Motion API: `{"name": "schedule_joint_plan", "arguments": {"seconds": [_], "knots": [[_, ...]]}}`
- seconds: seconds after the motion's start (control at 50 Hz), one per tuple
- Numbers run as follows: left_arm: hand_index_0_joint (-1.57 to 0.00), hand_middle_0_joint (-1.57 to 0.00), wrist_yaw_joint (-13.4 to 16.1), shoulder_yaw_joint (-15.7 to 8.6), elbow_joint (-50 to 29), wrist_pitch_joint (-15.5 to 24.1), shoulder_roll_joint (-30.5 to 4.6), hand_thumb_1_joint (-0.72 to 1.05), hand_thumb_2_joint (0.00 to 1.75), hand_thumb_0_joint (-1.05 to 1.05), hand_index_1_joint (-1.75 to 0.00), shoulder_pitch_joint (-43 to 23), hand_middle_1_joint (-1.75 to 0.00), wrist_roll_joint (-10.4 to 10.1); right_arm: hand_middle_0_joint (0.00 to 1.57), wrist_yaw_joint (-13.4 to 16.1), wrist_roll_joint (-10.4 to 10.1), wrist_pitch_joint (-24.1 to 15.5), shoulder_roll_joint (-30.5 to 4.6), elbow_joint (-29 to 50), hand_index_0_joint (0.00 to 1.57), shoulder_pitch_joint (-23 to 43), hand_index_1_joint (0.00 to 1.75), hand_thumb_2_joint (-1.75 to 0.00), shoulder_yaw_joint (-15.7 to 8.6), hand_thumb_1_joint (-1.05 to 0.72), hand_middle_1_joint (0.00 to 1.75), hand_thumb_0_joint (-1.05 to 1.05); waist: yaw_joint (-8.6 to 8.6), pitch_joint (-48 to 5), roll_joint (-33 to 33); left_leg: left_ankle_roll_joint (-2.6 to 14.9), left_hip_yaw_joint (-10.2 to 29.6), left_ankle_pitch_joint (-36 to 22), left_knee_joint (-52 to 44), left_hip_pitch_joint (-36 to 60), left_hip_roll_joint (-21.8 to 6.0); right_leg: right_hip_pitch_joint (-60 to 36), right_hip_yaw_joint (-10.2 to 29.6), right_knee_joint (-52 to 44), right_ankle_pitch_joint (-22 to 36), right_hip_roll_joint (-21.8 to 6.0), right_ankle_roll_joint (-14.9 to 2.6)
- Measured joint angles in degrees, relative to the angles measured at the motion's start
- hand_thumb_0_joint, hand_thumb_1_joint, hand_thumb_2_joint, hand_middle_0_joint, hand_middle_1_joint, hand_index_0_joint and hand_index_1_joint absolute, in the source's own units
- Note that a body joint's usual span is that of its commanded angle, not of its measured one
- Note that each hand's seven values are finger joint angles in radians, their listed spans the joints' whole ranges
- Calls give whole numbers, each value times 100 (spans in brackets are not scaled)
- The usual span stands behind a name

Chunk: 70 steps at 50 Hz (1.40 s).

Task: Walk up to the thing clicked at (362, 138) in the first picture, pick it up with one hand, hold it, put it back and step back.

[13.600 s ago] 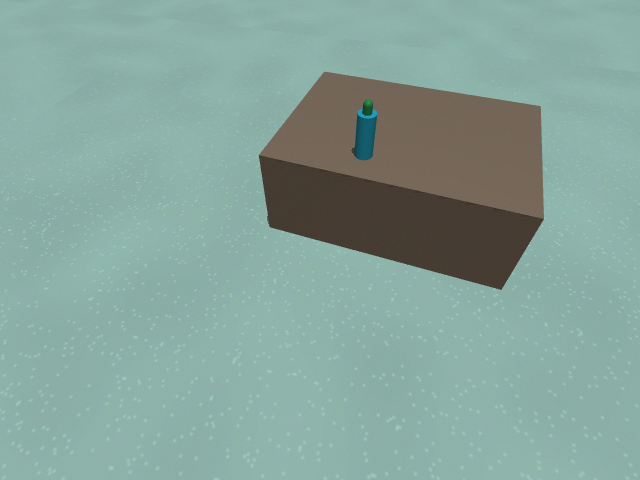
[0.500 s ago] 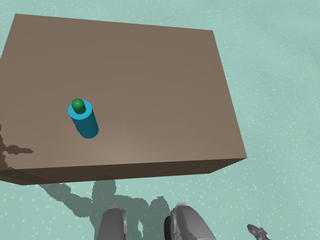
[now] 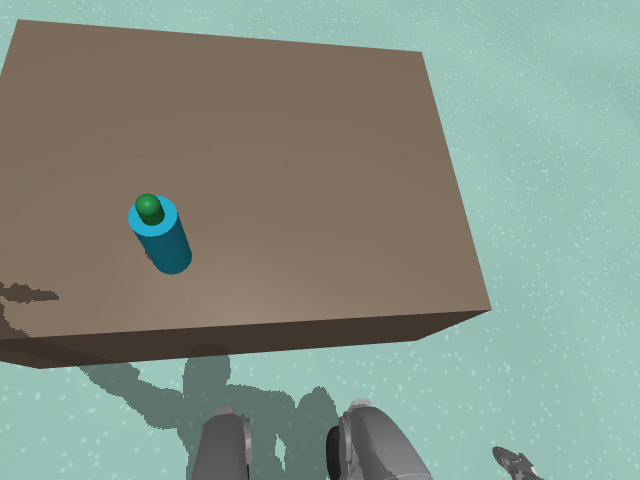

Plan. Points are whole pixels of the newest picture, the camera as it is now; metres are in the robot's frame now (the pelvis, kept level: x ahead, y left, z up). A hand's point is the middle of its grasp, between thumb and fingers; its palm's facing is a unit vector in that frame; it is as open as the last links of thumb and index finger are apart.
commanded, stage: go down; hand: left
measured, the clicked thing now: (161, 233) +0.49 +0.21 -0.18
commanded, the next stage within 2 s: approach in 0.90 s
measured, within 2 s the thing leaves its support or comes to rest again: neither
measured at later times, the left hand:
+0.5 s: hand out of the picture +0.43 +0.41 +0.08, palm faces +0.26 -0.97 +0.01, open 17.2 cm
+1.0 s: hand out of the picture +0.42 +0.41 +0.08, palm faces +0.26 -0.96 +0.02, open 17.2 cm
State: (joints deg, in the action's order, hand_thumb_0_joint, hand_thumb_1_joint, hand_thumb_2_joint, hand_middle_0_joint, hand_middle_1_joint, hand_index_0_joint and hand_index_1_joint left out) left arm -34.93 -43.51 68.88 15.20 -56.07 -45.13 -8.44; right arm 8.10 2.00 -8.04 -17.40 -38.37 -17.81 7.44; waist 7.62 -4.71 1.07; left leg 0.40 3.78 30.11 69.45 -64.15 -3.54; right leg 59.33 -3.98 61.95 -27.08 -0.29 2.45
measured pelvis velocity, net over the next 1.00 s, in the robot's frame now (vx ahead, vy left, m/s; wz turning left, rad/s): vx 0.00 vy -0.01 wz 0.01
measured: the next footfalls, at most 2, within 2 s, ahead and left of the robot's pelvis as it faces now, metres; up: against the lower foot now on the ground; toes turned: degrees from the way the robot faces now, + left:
none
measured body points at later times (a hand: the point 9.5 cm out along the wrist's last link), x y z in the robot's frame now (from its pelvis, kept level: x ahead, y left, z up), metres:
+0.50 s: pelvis +0.00 +0.00 +0.00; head +0.16 +0.06 +0.41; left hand +0.41 +0.46 +0.09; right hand +0.08 -0.28 -0.09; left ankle +0.01 +0.10 -0.64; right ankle +0.02 -0.16 -0.64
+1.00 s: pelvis +0.00 -0.01 +0.00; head +0.16 +0.06 +0.41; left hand +0.40 +0.46 +0.08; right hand +0.08 -0.28 -0.09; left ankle +0.01 +0.10 -0.64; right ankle +0.02 -0.16 -0.64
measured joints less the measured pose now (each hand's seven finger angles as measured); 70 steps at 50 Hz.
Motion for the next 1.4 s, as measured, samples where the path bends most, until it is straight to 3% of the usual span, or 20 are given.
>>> {"name": "schedule_joint_plan", "arguments": {"seconds": [0.26, 0.48, 0.8, 1.04, 1.12, 1.3, 1.4], "knots": [[-4, -5, -63, -58, -216, 25, 235, -43, 5, -2, -4, 236, -4, -79, 21, 8, -5, 14, 9, -64, 20, 40, 30, -89, -37, -90, 30, 1, -44, -38, 23, -17, 8, 24, 1, 38, 5, -32, -6, 19, -37, -4, -11], [-4, -5, -35, 12, -45, 59, 95, -44, 5, -2, -4, 16, -4, -32, 21, 14, 7, -8, 1, -7, 20, 126, 30, -89, -29, -90, 30, 1, -34, -11, 24, -31, 27, 18, 61, -47, 11, 59, -17, 105, -50, -7, -25], [-4, -5, -66, -133, -186, 16, 156, -44, 5, -2, -4, 242, -5, -89, 21, 5, -21, 44, 1, -12, 20, 57, 30, -89, -17, -90, 30, 1, -27, -19, -1, -44, 25, 46, 50, -38, -4, 60, -11, 101, -77, 9, -29], [-4, -5, -67, -96, -174, 61, 188, -45, 5, -2, -4, 116, -5, -71, 21, -16, -8, 36, 0, -20, 20, 148, 30, -89, -40, -91, 30, 1, -40, -17, 33, -52, 64, 43, 112, -84, 16, 92, -44, 170, -93, -5, -39], [-5, -5, -68, 30, -55, 70, 139, -49, 3, -2, -3, 92, -4, -83, 21, -25, -8, 25, -12, 24, 20, 154, 30, -89, -39, -90, 30, 1, -34, -18, 23, -49, 64, 35, 125, -117, 15, 124, -42, 179, -81, -3, -39], [-6, -6, 20, 336, 279, 511, 432, -58, 1, -1, -3, 21, -4, -273, 21, -129, 2, -57, -69, 55, 20, 192, 30, -89, -32, -88, 30, 1, -34, -56, 47, -18, 49, 153, 589, -716, 41, 744, -3, 678, -213, -29, -28], [-6, -5, 131, 340, 404, 949, 685, -60, 0, -1, -3, -55, -5, -250, 21, -268, 96, -70, -80, 12, 20, 319, 30, -89, -9, -87, 30, 1, 74, -182, 79, -8, 69, 359, 1304, -1552, 60, 1594, 16, 1430, -442, -47, -36]]}}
